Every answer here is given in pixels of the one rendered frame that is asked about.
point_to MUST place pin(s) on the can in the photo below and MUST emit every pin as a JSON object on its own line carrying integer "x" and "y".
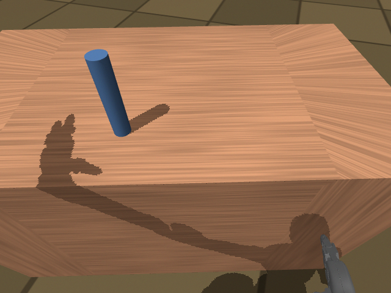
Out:
{"x": 100, "y": 68}

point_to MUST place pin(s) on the right robot hand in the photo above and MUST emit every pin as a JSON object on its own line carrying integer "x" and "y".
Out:
{"x": 337, "y": 274}

